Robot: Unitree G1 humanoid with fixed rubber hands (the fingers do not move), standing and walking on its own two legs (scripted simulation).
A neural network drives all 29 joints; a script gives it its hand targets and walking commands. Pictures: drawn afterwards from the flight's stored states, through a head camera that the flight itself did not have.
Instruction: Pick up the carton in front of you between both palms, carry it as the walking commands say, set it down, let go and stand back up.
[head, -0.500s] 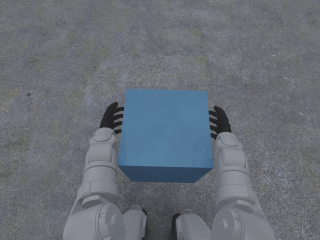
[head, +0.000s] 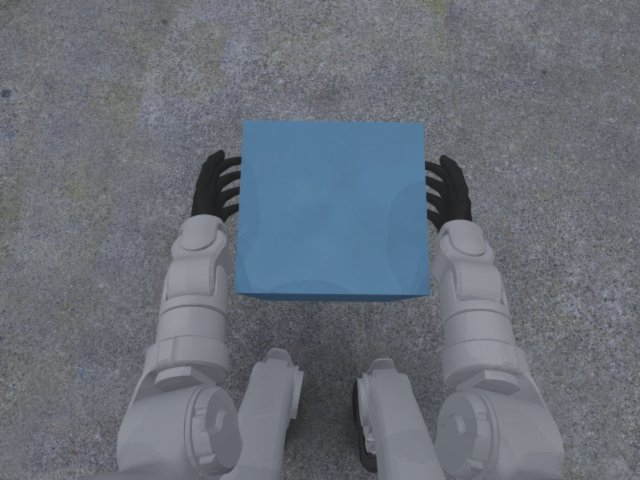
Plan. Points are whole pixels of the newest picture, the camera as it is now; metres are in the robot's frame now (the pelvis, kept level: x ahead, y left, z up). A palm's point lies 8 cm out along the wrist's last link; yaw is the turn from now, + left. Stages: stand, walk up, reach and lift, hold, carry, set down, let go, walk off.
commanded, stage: set down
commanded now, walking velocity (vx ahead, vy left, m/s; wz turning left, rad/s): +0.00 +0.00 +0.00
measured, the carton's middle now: (330, 228) +0.43 +0.02 -0.15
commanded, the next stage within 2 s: none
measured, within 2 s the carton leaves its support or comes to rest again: rests again in 1.44 s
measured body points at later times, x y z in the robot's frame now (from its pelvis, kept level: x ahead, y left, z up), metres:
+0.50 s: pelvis -0.04 +0.00 -0.13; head +0.27 +0.01 +0.19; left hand +0.46 +0.18 -0.25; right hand +0.49 -0.12 -0.25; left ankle +0.07 +0.11 -0.58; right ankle +0.06 -0.12 -0.58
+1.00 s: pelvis -0.04 +0.00 -0.22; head +0.32 +0.01 +0.04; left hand +0.49 +0.19 -0.39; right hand +0.52 -0.11 -0.39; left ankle +0.07 +0.11 -0.58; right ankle +0.05 -0.12 -0.58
